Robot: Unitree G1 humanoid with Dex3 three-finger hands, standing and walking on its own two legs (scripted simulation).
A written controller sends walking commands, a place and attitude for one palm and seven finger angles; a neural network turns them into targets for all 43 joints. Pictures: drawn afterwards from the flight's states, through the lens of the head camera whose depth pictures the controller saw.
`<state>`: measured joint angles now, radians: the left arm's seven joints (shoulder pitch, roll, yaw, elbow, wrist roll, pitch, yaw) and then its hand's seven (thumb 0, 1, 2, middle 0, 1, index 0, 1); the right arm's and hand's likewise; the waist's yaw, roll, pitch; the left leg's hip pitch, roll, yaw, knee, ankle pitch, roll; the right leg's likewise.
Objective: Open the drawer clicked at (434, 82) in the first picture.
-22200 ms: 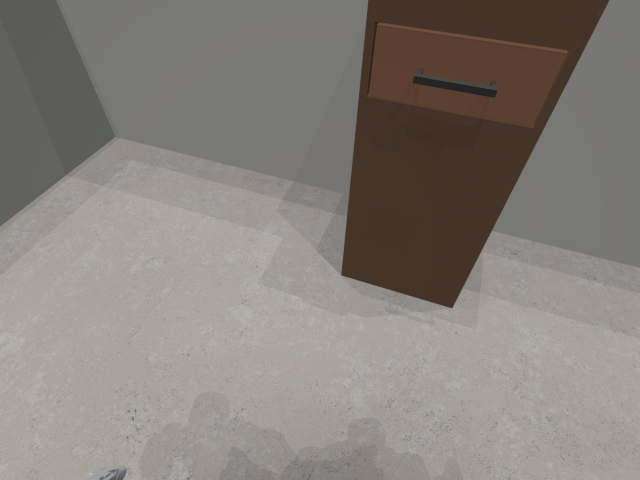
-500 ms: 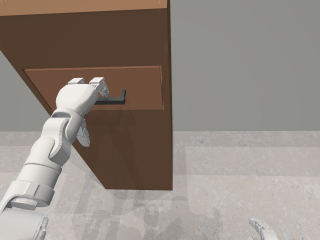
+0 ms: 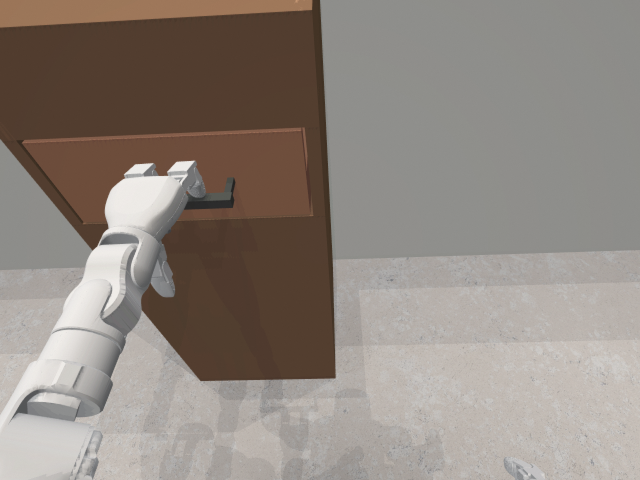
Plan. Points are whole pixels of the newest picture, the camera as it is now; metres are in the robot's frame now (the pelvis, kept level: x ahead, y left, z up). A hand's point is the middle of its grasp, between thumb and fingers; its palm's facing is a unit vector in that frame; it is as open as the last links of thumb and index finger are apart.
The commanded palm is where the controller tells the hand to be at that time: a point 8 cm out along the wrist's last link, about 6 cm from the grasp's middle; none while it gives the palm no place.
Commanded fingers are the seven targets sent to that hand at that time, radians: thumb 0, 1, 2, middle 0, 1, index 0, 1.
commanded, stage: lower the fingers behind the handle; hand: left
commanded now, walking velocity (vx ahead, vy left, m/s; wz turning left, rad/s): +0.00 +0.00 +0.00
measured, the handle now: (175, 194) +0.48 +0.25 +0.09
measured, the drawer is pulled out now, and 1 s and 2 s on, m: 0.00 0.00 0.00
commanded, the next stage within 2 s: lift the fingers back up to retry in 0.76 s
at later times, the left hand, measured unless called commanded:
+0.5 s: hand (168, 230) +0.40 +0.23 +0.10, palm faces +0.03 -0.01 -1.00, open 13.8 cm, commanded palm +0.38 +0.24 +0.12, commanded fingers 0.00 -0.50 0.30 -0.30 -1.20 -0.30 -1.20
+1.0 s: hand (168, 227) +0.40 +0.23 +0.10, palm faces +0.01 -0.01 -1.00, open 13.7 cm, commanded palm +0.38 +0.24 +0.14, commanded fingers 0.00 -0.50 0.30 -0.30 -1.20 -0.30 -1.20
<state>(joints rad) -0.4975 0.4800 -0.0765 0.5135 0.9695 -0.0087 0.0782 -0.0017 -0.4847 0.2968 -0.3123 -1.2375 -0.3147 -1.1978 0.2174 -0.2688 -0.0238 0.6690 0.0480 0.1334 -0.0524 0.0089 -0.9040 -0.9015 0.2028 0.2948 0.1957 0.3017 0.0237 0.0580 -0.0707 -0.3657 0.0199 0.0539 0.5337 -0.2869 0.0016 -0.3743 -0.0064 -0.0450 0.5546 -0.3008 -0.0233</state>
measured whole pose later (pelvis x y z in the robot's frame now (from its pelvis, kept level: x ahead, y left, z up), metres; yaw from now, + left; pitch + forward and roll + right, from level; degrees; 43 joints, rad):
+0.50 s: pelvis -0.01 +0.00 -0.01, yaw +0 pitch +8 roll +1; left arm -0.60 0.48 -0.10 0.65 1.00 -0.02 0.11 0.00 -0.49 0.30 -0.28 -1.29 -0.30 -1.25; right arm 0.25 -0.27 -0.02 0.65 0.05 0.14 -0.05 0.01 -0.90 -0.90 0.20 0.29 0.20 0.30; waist 0.02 0.05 -0.09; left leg -0.44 0.02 0.04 0.59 -0.29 0.00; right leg -0.44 0.00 -0.05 0.61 -0.31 -0.03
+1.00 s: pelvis -0.02 +0.00 -0.01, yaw +0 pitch +8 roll +0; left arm -0.65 0.49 -0.10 0.71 1.00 -0.02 0.10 0.00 -0.49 0.30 -0.32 -1.30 -0.32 -1.28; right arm 0.28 -0.27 -0.02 0.64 0.05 0.14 -0.06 0.01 -0.90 -0.90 0.20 0.29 0.20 0.30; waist 0.00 0.05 -0.09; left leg -0.46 0.02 0.05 0.61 -0.29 0.00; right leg -0.46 -0.01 -0.05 0.63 -0.30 -0.03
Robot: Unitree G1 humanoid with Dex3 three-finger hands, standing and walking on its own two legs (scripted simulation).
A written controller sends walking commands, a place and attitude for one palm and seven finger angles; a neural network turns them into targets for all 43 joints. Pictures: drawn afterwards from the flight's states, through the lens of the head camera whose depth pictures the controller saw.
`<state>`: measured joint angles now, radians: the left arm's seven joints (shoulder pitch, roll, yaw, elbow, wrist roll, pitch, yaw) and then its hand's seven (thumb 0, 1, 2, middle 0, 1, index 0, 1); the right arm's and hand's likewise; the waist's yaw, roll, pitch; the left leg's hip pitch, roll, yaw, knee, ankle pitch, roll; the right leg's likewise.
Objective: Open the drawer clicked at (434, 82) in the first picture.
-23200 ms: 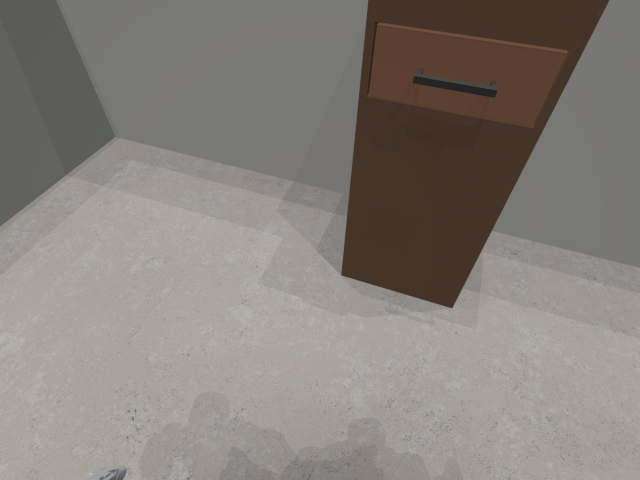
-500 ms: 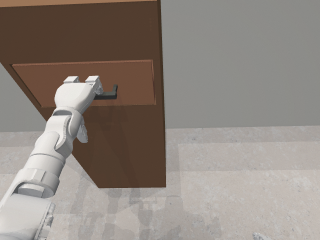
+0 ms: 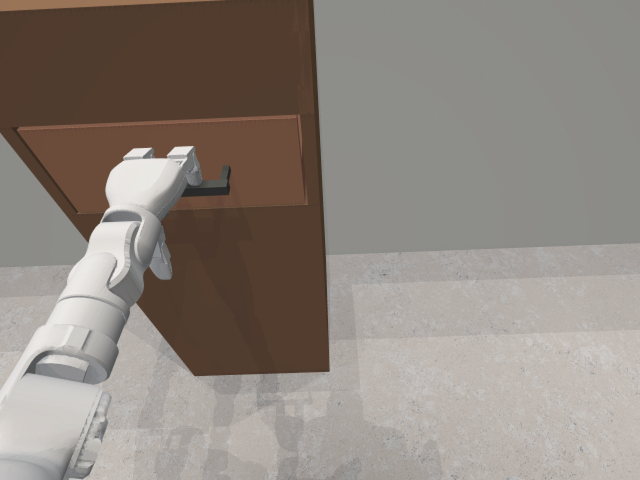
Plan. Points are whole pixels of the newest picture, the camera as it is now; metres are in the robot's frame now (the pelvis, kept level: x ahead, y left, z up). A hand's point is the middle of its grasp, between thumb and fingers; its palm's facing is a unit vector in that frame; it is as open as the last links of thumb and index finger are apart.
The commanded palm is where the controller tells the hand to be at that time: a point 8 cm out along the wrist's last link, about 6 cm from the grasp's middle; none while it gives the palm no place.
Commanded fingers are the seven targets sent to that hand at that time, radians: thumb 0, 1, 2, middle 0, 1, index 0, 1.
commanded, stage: lift the fingers back up to retry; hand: left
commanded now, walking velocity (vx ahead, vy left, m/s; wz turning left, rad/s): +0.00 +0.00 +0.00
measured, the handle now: (171, 181) +0.50 +0.25 +0.09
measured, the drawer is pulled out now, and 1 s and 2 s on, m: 0.00 0.00 0.00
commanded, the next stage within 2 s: re-aim the fingers above the handle in 0.64 s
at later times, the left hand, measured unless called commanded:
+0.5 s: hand (149, 183) +0.43 +0.24 +0.15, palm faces +0.05 -0.03 -1.00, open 13.8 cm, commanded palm +0.40 +0.24 +0.21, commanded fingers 0.00 -0.50 0.30 -0.30 -1.20 -0.30 -1.20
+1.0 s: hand (151, 188) +0.43 +0.24 +0.15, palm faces +0.02 -0.04 -1.00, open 13.8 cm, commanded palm +0.40 +0.24 +0.21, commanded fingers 0.00 -0.50 0.30 -0.30 -1.20 -0.30 -1.20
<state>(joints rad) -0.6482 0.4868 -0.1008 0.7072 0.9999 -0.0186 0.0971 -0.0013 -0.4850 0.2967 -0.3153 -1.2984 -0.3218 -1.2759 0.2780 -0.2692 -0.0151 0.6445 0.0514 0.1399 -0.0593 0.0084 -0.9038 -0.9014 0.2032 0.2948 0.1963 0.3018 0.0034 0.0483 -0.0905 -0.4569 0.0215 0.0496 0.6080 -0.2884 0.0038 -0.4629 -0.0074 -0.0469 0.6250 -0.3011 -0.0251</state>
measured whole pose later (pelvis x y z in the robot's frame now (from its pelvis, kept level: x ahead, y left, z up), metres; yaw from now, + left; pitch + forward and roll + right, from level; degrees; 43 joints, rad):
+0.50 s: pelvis +0.03 +0.01 +0.01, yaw +0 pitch +5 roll +0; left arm -0.56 0.51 -0.12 0.42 0.92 0.09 -0.04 0.00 -0.49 0.30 -0.32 -1.21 -0.31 -1.20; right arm 0.18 -0.27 0.00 0.65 0.06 0.14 -0.05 0.01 -0.90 -0.90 0.20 0.29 0.20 0.30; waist 0.03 0.08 -0.06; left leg -0.30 0.01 0.05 0.49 -0.28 0.01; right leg -0.31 -0.02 -0.05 0.51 -0.29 -0.01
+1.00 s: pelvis +0.04 +0.00 +0.01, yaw +1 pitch +5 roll +0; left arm -0.52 0.51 -0.12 0.35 0.91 0.11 -0.07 0.00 -0.49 0.30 -0.32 -1.20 -0.31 -1.20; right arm 0.14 -0.27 0.01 0.65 0.05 0.15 -0.05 0.01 -0.90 -0.90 0.20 0.29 0.20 0.30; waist 0.05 0.08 -0.05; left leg -0.29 0.01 0.03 0.48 -0.28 0.00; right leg -0.28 -0.01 -0.07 0.49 -0.30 -0.02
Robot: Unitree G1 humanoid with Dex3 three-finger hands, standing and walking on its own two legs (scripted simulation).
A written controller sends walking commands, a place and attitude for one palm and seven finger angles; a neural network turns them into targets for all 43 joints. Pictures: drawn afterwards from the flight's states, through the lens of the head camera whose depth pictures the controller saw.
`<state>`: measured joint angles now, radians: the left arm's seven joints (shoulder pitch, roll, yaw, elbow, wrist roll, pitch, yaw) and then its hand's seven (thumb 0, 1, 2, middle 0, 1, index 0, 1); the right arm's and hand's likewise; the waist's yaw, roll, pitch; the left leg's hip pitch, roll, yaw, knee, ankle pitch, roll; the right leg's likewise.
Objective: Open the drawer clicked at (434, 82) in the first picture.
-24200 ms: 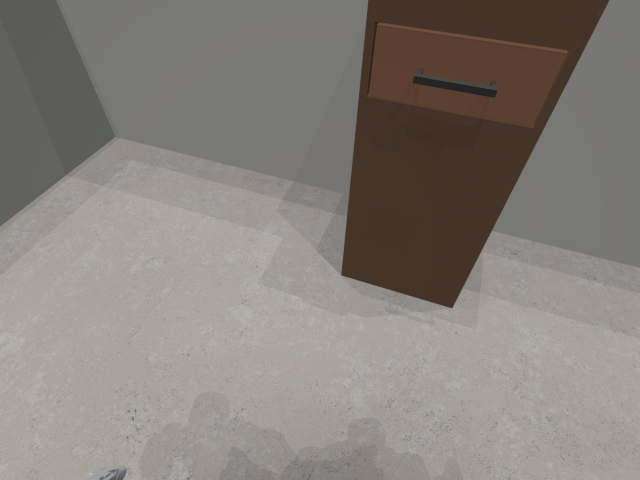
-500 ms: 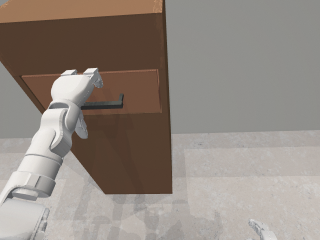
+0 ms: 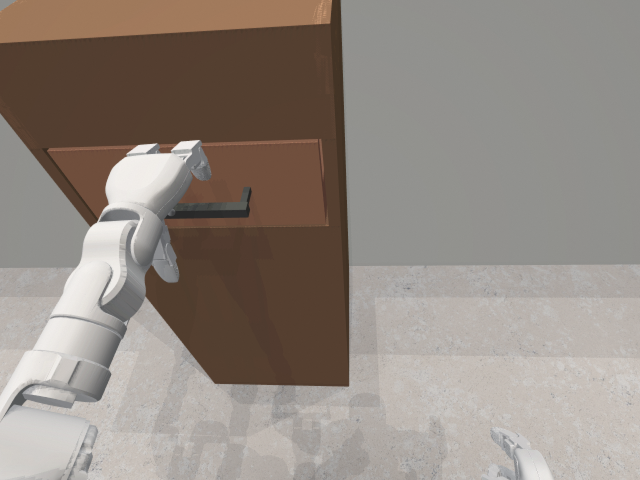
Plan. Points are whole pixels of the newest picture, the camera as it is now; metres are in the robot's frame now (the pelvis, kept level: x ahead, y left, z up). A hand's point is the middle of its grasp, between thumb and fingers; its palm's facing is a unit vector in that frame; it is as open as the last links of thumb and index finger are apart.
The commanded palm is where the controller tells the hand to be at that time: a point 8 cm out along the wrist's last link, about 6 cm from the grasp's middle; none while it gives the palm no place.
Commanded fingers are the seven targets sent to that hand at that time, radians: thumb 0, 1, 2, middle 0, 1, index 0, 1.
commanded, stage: re-aim the fingers above the handle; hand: left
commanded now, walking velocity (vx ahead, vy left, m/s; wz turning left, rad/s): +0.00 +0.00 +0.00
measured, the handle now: (192, 202) +0.47 +0.24 +0.08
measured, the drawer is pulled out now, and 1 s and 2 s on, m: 0.00 0.00 0.00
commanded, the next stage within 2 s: lower the fingers behind the handle in 1.76 s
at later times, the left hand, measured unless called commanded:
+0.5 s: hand (180, 210) +0.40 +0.21 +0.14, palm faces +0.02 -0.03 -1.00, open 13.8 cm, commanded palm +0.37 +0.23 +0.20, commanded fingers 0.00 -0.50 0.30 -0.30 -1.20 -0.30 -1.20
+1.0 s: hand (175, 215) +0.40 +0.22 +0.13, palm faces -0.01 -0.02 -1.00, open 13.9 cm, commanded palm +0.38 +0.23 +0.20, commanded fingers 0.00 -0.50 0.30 -0.30 -1.20 -0.30 -1.20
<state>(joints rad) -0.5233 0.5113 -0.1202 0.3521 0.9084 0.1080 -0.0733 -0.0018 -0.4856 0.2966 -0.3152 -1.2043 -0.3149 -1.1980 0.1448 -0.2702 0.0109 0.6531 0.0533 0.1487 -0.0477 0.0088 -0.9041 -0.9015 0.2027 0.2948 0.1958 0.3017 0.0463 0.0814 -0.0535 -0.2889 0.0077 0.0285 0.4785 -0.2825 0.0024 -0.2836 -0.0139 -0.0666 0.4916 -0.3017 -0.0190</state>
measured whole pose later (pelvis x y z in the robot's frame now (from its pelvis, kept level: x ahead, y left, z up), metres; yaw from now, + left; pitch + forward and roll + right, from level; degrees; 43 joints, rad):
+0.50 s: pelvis -0.01 +0.00 +0.00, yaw -1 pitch +5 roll +1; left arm -0.56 0.50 -0.12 0.42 0.92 0.09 -0.05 0.00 -0.49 0.30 -0.32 -1.20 -0.31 -1.20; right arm 0.17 -0.27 0.00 0.66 0.06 0.14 -0.05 0.01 -0.90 -0.90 0.20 0.29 0.19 0.30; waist 0.03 0.08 -0.05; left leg -0.29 0.01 0.04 0.48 -0.27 0.00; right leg -0.30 -0.01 -0.05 0.50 -0.29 -0.02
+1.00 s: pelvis -0.01 +0.00 +0.00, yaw +0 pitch +5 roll +0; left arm -0.59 0.52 -0.14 0.45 0.92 0.05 -0.06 0.00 -0.49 0.30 -0.32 -1.20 -0.31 -1.20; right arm 0.17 -0.28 0.00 0.66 0.06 0.13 -0.06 0.01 -0.90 -0.90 0.20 0.29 0.20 0.30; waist 0.04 0.07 -0.05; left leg -0.31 0.01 0.03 0.49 -0.27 0.00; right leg -0.30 -0.01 -0.07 0.50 -0.29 -0.02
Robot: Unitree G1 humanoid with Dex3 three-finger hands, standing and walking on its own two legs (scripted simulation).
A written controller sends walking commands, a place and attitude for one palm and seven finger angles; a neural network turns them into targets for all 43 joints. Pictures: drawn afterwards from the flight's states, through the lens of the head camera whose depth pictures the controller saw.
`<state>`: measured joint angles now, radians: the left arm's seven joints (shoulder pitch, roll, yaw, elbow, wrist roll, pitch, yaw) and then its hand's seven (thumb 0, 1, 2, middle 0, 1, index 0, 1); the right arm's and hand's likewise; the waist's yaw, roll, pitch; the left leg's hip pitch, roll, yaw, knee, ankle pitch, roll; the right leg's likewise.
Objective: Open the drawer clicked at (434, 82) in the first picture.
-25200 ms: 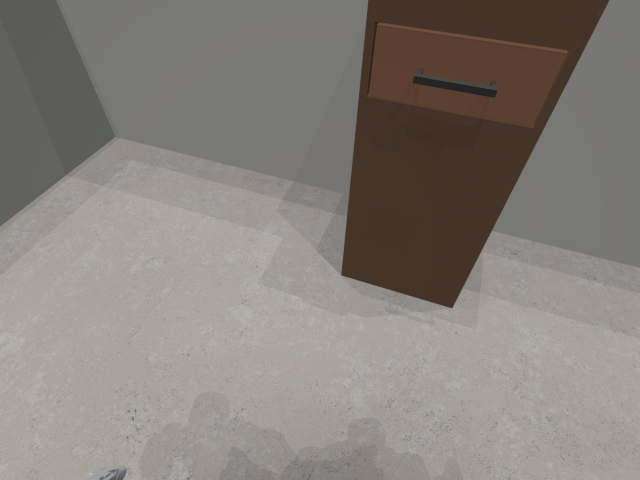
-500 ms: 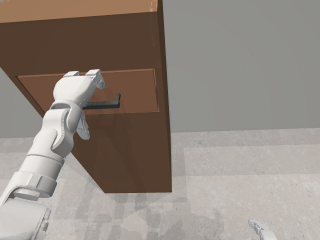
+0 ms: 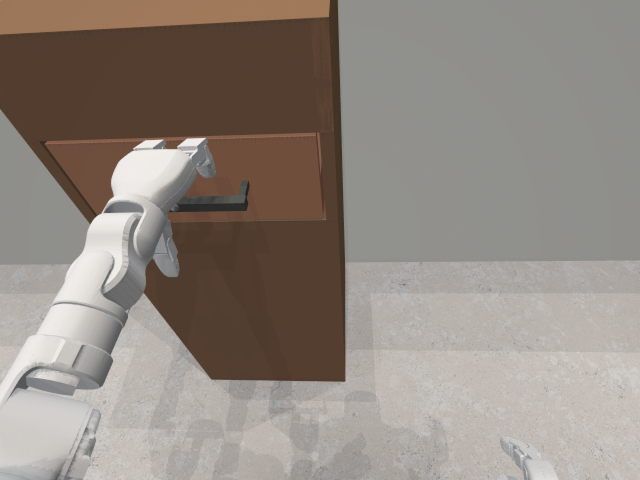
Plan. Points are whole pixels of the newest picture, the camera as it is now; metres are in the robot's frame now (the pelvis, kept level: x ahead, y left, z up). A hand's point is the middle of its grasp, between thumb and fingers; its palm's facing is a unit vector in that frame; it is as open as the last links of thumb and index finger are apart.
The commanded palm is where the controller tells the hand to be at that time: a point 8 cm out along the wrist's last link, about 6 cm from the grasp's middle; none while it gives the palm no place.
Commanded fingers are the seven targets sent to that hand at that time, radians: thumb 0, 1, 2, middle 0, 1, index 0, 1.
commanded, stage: re-aim the fingers above the handle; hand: left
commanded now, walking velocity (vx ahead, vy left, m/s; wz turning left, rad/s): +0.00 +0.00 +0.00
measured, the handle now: (190, 196) +0.48 +0.24 +0.08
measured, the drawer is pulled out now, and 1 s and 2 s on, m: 0.00 0.00 0.00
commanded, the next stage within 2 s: lower the fingers behind the handle in 0.76 s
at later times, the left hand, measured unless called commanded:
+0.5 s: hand (162, 216) +0.40 +0.24 +0.13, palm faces +0.01 -0.04 -1.00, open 13.8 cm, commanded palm +0.38 +0.24 +0.20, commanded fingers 0.00 -0.50 0.30 -0.30 -1.20 -0.30 -1.20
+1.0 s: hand (157, 217) +0.39 +0.24 +0.13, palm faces +0.00 -0.04 -1.00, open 13.8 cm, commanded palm +0.37 +0.24 +0.19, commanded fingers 0.00 -0.50 0.30 -0.30 -1.20 -0.30 -1.20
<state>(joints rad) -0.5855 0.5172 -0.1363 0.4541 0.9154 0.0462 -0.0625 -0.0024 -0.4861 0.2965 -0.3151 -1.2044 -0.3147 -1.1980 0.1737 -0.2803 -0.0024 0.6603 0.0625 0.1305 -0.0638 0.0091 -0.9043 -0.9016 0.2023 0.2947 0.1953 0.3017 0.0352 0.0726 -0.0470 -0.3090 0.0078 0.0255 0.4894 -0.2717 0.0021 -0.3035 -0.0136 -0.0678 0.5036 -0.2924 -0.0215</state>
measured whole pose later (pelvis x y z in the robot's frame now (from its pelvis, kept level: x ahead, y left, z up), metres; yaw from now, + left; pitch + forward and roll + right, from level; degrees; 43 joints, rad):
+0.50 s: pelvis +0.00 +0.00 +0.00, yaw +0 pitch +5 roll +0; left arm -0.49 0.54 -0.09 0.35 0.90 0.03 -0.06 0.00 -0.49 0.30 -0.32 -1.20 -0.32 -1.20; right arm 0.18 -0.29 -0.02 0.66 0.06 0.13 -0.06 0.01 -0.90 -0.90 0.20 0.29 0.19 0.30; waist 0.04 0.07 -0.05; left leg -0.31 0.01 0.03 0.50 -0.28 0.01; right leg -0.30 -0.01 -0.06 0.50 -0.30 -0.02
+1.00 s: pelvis +0.00 +0.00 +0.00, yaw -1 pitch +5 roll +0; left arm -0.50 0.53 -0.07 0.41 0.91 0.03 -0.05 0.00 -0.49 0.30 -0.31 -1.20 -0.31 -1.20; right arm 0.18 -0.27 0.00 0.65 0.06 0.14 -0.05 0.01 -0.90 -0.90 0.20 0.29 0.20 0.30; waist 0.04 0.07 -0.05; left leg -0.31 0.01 0.04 0.49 -0.27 0.01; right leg -0.30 -0.01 -0.05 0.50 -0.28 -0.02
